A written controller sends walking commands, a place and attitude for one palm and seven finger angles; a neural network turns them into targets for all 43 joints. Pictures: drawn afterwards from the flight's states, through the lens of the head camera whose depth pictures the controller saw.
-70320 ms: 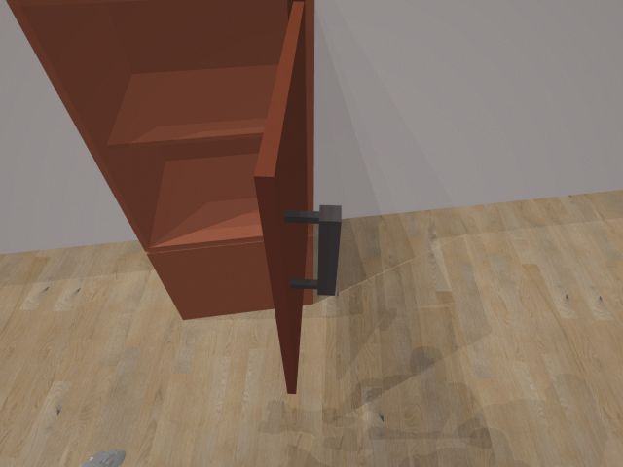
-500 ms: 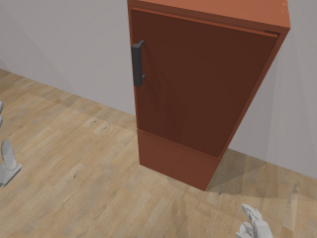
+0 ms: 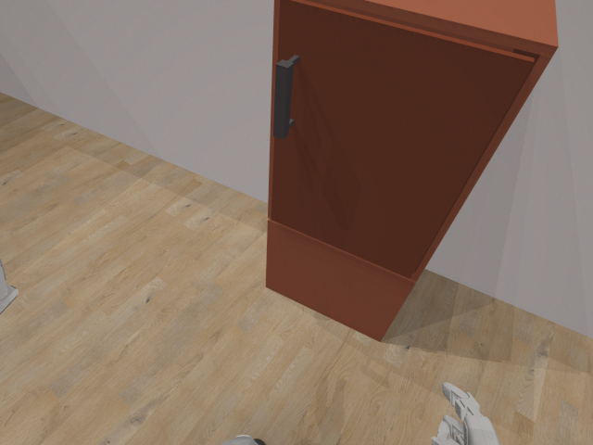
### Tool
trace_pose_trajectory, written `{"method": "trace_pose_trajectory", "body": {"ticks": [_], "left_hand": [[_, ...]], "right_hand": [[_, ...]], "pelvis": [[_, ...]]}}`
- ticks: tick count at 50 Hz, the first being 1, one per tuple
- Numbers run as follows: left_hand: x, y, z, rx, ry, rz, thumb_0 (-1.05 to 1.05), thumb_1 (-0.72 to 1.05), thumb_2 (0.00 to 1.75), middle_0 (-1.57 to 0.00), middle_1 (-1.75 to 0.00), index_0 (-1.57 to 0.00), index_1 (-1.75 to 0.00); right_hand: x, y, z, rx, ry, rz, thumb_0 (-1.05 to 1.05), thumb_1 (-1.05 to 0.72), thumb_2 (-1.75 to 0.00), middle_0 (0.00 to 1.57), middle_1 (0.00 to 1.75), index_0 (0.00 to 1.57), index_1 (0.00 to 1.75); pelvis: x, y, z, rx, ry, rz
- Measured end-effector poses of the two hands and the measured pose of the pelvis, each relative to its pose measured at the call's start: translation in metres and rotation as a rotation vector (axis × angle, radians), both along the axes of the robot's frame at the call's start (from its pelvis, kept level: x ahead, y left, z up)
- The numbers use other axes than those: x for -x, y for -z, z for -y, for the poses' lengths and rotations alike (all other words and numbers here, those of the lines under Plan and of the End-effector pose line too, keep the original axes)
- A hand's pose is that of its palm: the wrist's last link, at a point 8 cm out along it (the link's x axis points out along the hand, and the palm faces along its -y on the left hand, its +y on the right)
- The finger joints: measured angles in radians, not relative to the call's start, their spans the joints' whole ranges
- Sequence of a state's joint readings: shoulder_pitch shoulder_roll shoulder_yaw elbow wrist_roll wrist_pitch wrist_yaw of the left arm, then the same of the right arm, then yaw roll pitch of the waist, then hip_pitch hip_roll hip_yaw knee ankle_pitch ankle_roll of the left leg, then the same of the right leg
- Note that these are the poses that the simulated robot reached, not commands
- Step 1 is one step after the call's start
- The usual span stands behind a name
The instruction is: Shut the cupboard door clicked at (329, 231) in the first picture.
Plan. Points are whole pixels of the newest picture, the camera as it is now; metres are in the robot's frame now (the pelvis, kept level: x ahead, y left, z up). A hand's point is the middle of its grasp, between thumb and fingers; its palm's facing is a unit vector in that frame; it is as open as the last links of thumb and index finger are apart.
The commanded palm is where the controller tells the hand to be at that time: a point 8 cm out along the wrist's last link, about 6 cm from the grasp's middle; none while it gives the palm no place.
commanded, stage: step back with the hand held close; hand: left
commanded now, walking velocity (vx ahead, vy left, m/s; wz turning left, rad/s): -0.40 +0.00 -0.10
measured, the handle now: (287, 97) +0.74 +0.07 +0.10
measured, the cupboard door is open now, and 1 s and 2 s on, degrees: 0 0 0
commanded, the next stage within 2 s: stop stepping back and stand still in 0.10 s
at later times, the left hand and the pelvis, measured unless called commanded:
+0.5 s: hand out of the picture +0.16 +0.29 +0.18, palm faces +0.43 -0.85 -0.32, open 7.4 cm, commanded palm +0.09 +0.32 +0.19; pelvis -0.07 +0.03 -0.02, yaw -4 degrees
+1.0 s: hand out of the picture +0.12 +0.31 +0.18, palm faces +0.31 -0.87 -0.39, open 7.5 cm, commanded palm +0.06 +0.36 +0.19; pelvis -0.12 +0.08 +0.01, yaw -7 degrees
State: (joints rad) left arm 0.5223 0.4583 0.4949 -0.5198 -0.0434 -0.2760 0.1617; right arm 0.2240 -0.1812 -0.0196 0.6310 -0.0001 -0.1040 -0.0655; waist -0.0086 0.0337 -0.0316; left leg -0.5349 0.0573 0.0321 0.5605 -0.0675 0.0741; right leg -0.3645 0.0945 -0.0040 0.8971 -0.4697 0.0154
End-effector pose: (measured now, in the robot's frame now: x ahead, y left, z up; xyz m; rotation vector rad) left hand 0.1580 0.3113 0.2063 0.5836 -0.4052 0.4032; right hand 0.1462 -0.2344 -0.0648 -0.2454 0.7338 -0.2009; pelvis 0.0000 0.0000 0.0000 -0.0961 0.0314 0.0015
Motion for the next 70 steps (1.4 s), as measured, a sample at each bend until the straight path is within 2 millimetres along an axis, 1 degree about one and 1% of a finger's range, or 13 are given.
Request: {"method": "trace_pose_trajectory", "body": {"ticks": [7, 13, 20, 26, 33, 37, 44, 55, 58, 62, 66, 68, 70], "left_hand": [[0.02, 0.011, 0.023, 0.061, 0.061, -0.014, 0.01, 0.89, 0.9, -0.21, -0.3, -0.2, -0.3], [0.026, 0.009, 0.042, 0.06, 0.205, -0.002, 0.01, 0.88, 0.9, -0.21, -0.3, -0.21, -0.3], [0.05, 0.007, 0.008, 0.01, 0.148, -0.005, 0.01, 0.88, 0.89, -0.22, -0.3, -0.21, -0.3], [0.038, 0.021, -0.021, 0.148, 0.074, 0.048, 0.01, 0.88, 0.9, -0.21, -0.3, -0.21, -0.3], [0.082, 0.001, 0.001, 0.032, 0.202, -0.091, 0.02, 0.89, 0.9, -0.21, -0.3, -0.2, -0.3], [0.103, -0.013, -0.018, -0.006, 0.164, -0.046, 0.01, 0.88, 0.89, -0.22, -0.3, -0.21, -0.3], [0.077, 0.015, -0.067, 0.168, 0.001, -0.011, 0.01, 0.89, 0.9, -0.21, -0.3, -0.21, -0.3], [0.076, 0.001, -0.022, -0.006, 0.168, -0.15, 0.01, 0.89, 0.9, -0.21, -0.3, -0.21, -0.3], [0.059, 0.049, -0.026, 0.025, 0.128, -0.343, 0.01, 0.89, 0.9, -0.21, -0.3, -0.2, -0.3], [0.059, 0.18, -0.018, 0.26, 0.043, -0.824, 0.0, 0.9, 0.9, -0.2, -0.3, -0.2, -0.3], [0.112, 0.293, 0.019, 0.456, 0.026, -1.257, 0.01, 0.9, 0.9, -0.2, -0.3, -0.19, -0.3], [0.151, 0.328, 0.041, 0.545, 0.023, -1.44, 0.01, 0.91, 0.9, -0.2, -0.3, -0.19, -0.3], [0.172, 0.338, 0.041, 0.65, -0.062, -1.464, -0.03, 0.97, 0.89, -0.21, -0.3, -0.2, -0.3]], "right_hand": [[0.011, 0.0, -0.01, -0.035, -0.066, 0.06, 0.01, -0.9, -0.9, 0.2, 0.3, 0.2, 0.3], [0.053, -0.001, 0.003, -0.023, 0.04, 0.064, 0.01, -0.9, -0.9, 0.2, 0.3, 0.2, 0.3], [0.111, 0.002, 0.021, 0.06, 0.149, 0.006, 0.01, -0.9, -0.9, 0.2, 0.3, 0.2, 0.3], [0.142, 0.012, 0.007, 0.081, 0.173, -0.067, 0.01, -0.9, -0.9, 0.2, 0.3, 0.2, 0.29], [0.151, -0.002, -0.036, -0.045, 0.095, -0.003, 0.01, -0.9, -0.9, 0.2, 0.3, 0.2, 0.3], [0.156, -0.001, -0.051, -0.043, 0.082, -0.051, 0.01, -0.9, -0.9, 0.2, 0.3, 0.2, 0.3], [0.15, 0.008, -0.066, -0.009, 0.097, -0.022, 0.01, -0.9, -0.9, 0.2, 0.3, 0.2, 0.3], [0.153, -0.001, -0.074, -0.088, 0.091, -0.014, 0.01, -0.9, -0.9, 0.2, 0.3, 0.2, 0.3], [0.152, 0.025, -0.06, -0.124, 0.066, -0.058, 0.01, -0.9, -0.9, 0.2, 0.3, 0.2, 0.3], [0.163, 0.058, -0.046, -0.119, 0.069, -0.186, 0.01, -0.9, -0.9, 0.2, 0.3, 0.2, 0.3], [0.19, 0.065, -0.042, -0.085, 0.099, -0.315, 0.01, -0.9, -0.9, 0.2, 0.3, 0.2, 0.29], [0.208, 0.062, -0.044, -0.075, 0.114, -0.384, 0.01, -0.9, -0.9, 0.2, 0.3, 0.2, 0.29], [0.226, 0.058, -0.048, -0.069, 0.117, -0.462, 0.01, -0.9, -0.9, 0.2, 0.3, 0.2, 0.29]], "pelvis": [[0.041, 0.003, 0.007, -0.035, 0.095, -0.046], [0.061, 0.006, 0.004, -0.011, 0.084, 0.022], [0.058, 0.01, -0.011, -0.017, 0.089, 0.066], [0.073, 0.012, -0.03, -0.008, 0.073, 0.086], [0.109, -0.003, -0.04, -0.059, 0.09, 0.06], [0.108, -0.01, -0.051, -0.081, 0.132, 0.043], [0.114, 0.0, -0.079, -0.077, 0.102, 0.053], [0.111, -0.011, -0.064, -0.086, 0.137, 0.026], [0.111, -0.003, -0.065, -0.076, 0.121, 0.014], [0.111, 0.006, -0.069, -0.079, 0.088, 0.025], [0.111, 0.01, -0.068, -0.089, 0.07, 0.059], [0.109, 0.006, -0.066, -0.096, 0.071, 0.065], [0.108, 0.001, -0.063, -0.089, 0.061, 0.059]]}}
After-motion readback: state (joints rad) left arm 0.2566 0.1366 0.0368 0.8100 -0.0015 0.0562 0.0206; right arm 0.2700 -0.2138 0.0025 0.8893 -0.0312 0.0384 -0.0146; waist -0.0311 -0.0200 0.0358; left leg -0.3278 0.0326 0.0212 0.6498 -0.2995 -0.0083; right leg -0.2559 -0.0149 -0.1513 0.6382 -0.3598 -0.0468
